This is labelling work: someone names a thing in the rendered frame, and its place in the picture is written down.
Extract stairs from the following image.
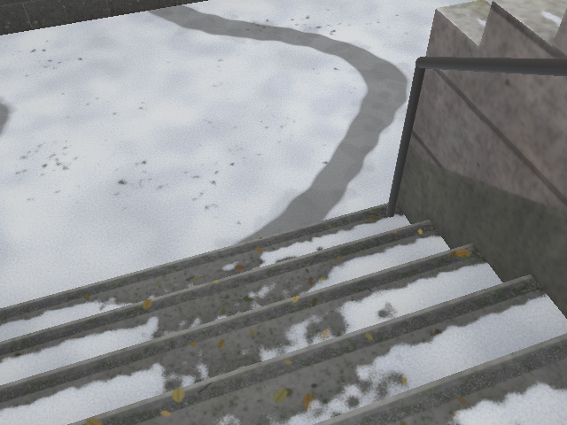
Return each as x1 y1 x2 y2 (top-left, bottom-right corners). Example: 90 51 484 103
0 203 567 425

